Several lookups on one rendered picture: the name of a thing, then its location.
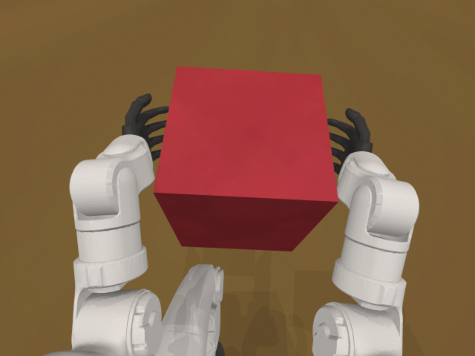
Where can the left robot thigh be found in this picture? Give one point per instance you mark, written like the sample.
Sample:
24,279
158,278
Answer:
186,322

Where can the right robot hand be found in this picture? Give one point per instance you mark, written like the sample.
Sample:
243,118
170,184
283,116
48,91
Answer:
359,137

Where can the left robot forearm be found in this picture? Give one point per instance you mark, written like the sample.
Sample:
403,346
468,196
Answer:
105,194

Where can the robot left upper arm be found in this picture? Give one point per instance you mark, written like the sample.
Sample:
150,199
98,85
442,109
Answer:
118,323

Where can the right robot forearm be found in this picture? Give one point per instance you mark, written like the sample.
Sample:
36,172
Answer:
383,212

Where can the left robot hand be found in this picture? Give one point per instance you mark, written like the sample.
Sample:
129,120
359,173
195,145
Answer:
135,122

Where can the carton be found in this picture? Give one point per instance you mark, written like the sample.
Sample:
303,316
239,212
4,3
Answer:
246,159

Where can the left robot shin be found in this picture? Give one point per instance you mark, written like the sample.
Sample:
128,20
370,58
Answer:
214,330

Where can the robot right upper arm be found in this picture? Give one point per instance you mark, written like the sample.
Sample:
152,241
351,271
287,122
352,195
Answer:
346,329

